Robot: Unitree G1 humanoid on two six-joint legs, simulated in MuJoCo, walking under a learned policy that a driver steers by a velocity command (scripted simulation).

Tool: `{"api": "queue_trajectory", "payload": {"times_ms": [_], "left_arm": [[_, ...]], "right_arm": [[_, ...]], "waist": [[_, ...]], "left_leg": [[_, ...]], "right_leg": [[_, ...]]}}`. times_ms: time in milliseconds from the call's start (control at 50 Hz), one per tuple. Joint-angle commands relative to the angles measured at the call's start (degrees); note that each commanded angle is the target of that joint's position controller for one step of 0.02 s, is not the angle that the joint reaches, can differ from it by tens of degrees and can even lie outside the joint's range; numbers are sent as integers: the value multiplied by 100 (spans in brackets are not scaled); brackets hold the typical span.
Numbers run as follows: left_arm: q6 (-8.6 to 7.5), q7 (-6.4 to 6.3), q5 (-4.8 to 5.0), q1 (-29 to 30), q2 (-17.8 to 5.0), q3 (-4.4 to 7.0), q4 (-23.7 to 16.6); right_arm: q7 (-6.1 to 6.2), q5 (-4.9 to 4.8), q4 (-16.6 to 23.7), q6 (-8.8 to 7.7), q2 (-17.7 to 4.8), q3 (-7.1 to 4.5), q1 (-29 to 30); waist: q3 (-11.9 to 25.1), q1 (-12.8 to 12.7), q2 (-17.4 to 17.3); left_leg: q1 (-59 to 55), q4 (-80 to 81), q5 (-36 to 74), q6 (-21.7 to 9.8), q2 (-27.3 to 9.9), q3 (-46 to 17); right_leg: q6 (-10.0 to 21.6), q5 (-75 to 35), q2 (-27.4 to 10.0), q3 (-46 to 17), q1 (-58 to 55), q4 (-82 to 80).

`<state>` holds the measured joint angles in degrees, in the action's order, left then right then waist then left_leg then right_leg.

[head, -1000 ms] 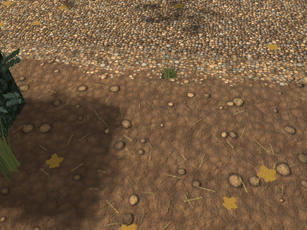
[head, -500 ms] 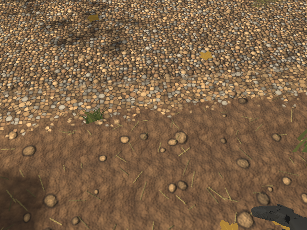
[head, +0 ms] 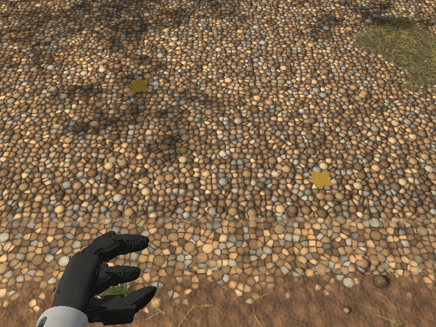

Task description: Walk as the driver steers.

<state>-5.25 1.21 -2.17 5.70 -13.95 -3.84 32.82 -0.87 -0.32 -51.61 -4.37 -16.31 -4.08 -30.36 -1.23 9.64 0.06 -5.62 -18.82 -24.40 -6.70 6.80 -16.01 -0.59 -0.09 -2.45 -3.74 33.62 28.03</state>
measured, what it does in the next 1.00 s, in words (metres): walks ahead: right foot, then left foot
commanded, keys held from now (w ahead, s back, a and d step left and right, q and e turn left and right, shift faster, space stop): w+q+shift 0.38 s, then w+e+shift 0.62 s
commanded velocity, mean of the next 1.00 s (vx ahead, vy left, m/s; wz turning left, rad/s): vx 1.00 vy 0.00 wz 0.16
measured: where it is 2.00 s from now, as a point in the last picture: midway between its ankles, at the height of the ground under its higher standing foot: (139, 59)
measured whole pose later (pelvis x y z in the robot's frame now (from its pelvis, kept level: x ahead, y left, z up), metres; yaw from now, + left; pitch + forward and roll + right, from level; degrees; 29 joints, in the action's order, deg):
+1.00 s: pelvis +0.90 +0.16 -0.02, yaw +6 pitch +0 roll +0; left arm -0.9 1.5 -1.0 -14.6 -18.4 3.7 46.5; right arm 0.7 2.2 -46.8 -5.1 -14.4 -0.4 -15.6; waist -2.9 -2.4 0.7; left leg 10.5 -80.0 -21.0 -0.2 1.2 1.7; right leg 11.8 13.3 9.3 6.1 26.7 39.7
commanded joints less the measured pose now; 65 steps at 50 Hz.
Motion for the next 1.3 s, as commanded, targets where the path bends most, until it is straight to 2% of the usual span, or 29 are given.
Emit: {"api": "queue_trajectory", "payload": {"times_ms": [20, 40, 60, 100, 120, 200, 320, 380, 400, 420, 460, 480, 500, 520, 560, 620, 680, 820, 880, 900, 920, 940, 960, 980, 1020, 1080, 1120, 1240, 1300], "left_arm": [[-116, -265, -15, -2460, -1402, 635, 289], [-113, -369, -246, -3440, -1800, 800, 430], [-26, -301, -215, -3058, -2123, 907, 455], [16, -239, -115, -2239, -911, 725, 382], [12, -213, -154, -2370, -770, 690, 533], [-171, -177, 77, -2669, -436, 601, 1139], [-340, -131, 88, -2362, -859, 683, 1362], [-253, -191, 77, -2863, -1189, 747, 1498], [-215, -265, 71, -2945, -1264, 740, 1469], [-159, -278, 75, -2909, -1644, 782, 1443], [2, -254, 38, -2677, -1622, 788, 1487], [34, -180, -96, -3109, -636, 594, 1252], [-10, -221, 278, -3391, -715, 552, 864], [-39, -207, 305, -2575, -1104, 634, 872], [30, -113, 198, -2456, -894, 597, 1052], [397, 52, 101, -2817, -572, 582, 1287], [428, 127, 175, -1938, -376, 566, 1052], [278, 326, 167, -963, -340, 494, 765], [352, 260, 164, -2516, -879, 682, 1145], [375, 192, 157, -3741, -1160, 831, 1495], [398, 74, 181, -4572, -1419, 1011, 1700], [454, -9, 231, -3976, -1680, 1070, 1752], [500, -18, 78, -3566, -2178, 1189, 1470], [491, -63, 76, -3341, -1757, 1159, 1273], [420, -98, 112, -3027, -1237, 1020, 1394], [179, -106, 212, -2707, -1096, 915, 1314], [65, -88, 230, -2830, -1235, 958, 1273], [101, -53, 276, -3306, -1400, 1103, 1319], [87, -110, 242, -2982, -1597, 1160, 1211]], "right_arm": [[17, 41, 453, -125, -1293, -319, 624], [47, -43, 665, -181, -375, -99, 566], [52, -218, 1021, -118, -245, 37, 127], [50, 62, 871, 60, -696, -28, 1148], [-25, 139, 888, 102, -618, -32, 1487], [-267, 221, 1425, 394, -142, 97, 2072], [-506, 229, 2050, 437, -213, 276, 3034], [-506, 233, 1975, 390, -384, 257, 3218], [-481, 170, 1727, 391, -488, 207, 2681], [-427, 298, 1561, 331, -541, 174, 2007], [-138, 374, 826, 308, -1043, -107, 151], [-2, 387, 733, 321, -1720, -232, 427], [57, 338, 1084, 321, -1924, -288, 420], [106, 311, 1015, 298, -1562, -269, 598], [86, 295, 831, 133, -921, -90, 1287], [60, 170, 666, -186, -482, 47, 1308], [-9, 146, 484, -363, -418, 55, 1108], [192, 76, 300, -423, -640, 116, 761], [410, 231, 444, -123, -1181, -29, 1084], [422, 300, 576, -8, -1292, -75, 1447], [348, 301, 610, 50, -1296, -102, 1752], [180, 399, 900, -87, -174, 202, 1870], [127, 151, 1515, -217, -142, 291, 1357], [126, 262, 1533, -372, -472, 339, 1727], [110, 336, 1522, -391, -581, 337, 2048], [71, 522, 1559, 24, -404, 434, 2011], [11, 462, 1932, 83, -380, 496, 2700], [-23, 215, 2369, 3, -280, 565, 3801], [79, 194, 2213, -44, -664, 402, 3100]], "waist": [[1508, -1811, -231], [2298, -1929, 875], [2876, -1409, 2267], [1044, -1464, 537], [608, -1464, 171], [39, -1055, 594], [-586, -745, 280], [-449, -783, 277], [263, -564, 461], [280, -136, 650], [713, 707, 472], [952, -220, -1233], [2520, -224, -1180], [1609, -101, -201], [12, -767, 461], [-385, -1222, 139], [-727, -1054, -116], [-404, -941, -258], [556, -1884, -781], [1015, -2478, -775], [1124, -2940, -364], [458, -2061, 1308], [1606, -1524, 1837], [1326, -1667, 436], [107, -1117, -735], [-308, -689, -684], [-568, -859, -351], [-159, -1608, 237], [412, -1202, 306]], "left_leg": [[2139, -3009, 4454, -61, -534, -340], [3464, -4935, 960, -55, -153, 253], [4638, -6139, -413, 25, -71, 809], [5158, -5980, 723, 26, -778, 1081], [5010, -5772, 793, 72, -929, 1105], [5324, -5523, 896, 144, -1288, 1216], [4472, -3355, 2537, 2, -1169, 2033], [3617, -2556, 2442, -293, -492, 2787], [2515, -2686, 2349, -360, -114, 2706], [1937, -2467, 1812, -482, -10, 2519], [-344, -1449, 1578, -762, -252, 1622], [-1465, -2163, 2522, -737, -1634, 234], [-2358, -905, 1187, -1372, -2820, -2413], [-1462, -47, 385, -1132, -2571, -2026], [644, 484, 594, -748, -2215, -800], [2069, 1127, 826, -511, -2004, 264], [1869, 1449, 2319, -90, -1585, 1565], [343, 1153, 6817, 529, -1448, 3047], [-181, -1153, 9348, 657, -1794, 3024], [278, -2726, 9126, 584, -1884, 2888], [1158, -5094, 6933, 524, -1442, 2965], [3464, -7117, 66, 575, -402, 2598], [5449, -8275, -624, 785, -88, 1339], [5816, -7735, 6, 607, -506, 892], [5207, -6432, 545, 643, -983, 978], [4277, -5339, 472, 914, -1329, 1199], [4094, -4223, 978, 1045, -1383, 1505], [3503, -1634, 3016, 896, -840, 1665], [2105, -999, 2496, 743, -501, 1511]], "right_leg": [[246, 1221, -196, -159, -4422, 201], [527, 3143, -1899, -1999, -5883, 33], [1054, 4020, -2805, -4744, -6150, -1007], [887, 3563, -2037, -2912, -4539, -1143], [761, 2143, -1804, -2063, -4001, -1152], [555, 636, -1507, -511, -3226, -1544], [277, -1264, -1051, 1567, -2441, -2183], [118, -4419, -938, 1990, -3170, -1554], [164, -5919, -943, 1977, -3224, -856], [219, -6523, -1196, 1857, -3033, 155], [412, -4062, -971, 1751, -1967, 3156], [374, 3350, -76, 1475, -145, 5843], [511, 3218, 379, -147, 875, 6825], [533, 2289, 104, -120, 1242, 6586], [505, 1667, -350, -85, 866, 5571], [303, 1489, -659, -239, 45, 4774], [351, 519, -651, 20, 659, 3764], [862, -1132, 232, 1446, -166, 1138], [1102, 79, 869, 1561, -1727, 1167], [1323, 606, 887, 1250, -2861, 1157], [1639, 1033, 685, 704, -3824, 677], [1853, 282, -27, -636, -4350, 997], [3177, 1632, -1055, -3885, -5833, -306], [2910, 2764, -1267, -4574, -5478, -1379], [2297, 2242, -876, -3526, -3491, -1621], [1998, 1400, -26, -2192, -1702, -1777], [2008, 505, 183, -1910, -1169, -1969], [1408, -1572, 275, -1865, -2373, -1527], [1051, -2953, 249, -1976, -2790, -491]]}}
